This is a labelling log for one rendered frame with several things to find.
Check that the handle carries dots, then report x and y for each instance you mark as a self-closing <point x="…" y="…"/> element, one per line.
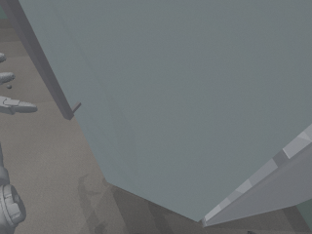
<point x="24" y="31"/>

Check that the fridge door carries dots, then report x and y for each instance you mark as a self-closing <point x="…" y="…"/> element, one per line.
<point x="181" y="100"/>

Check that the robot left upper arm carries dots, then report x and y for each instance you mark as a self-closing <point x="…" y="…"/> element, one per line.
<point x="12" y="209"/>

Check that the left robot hand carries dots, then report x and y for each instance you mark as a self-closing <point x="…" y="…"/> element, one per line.
<point x="11" y="106"/>

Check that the robot left forearm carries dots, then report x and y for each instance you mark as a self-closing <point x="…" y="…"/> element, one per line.
<point x="4" y="175"/>

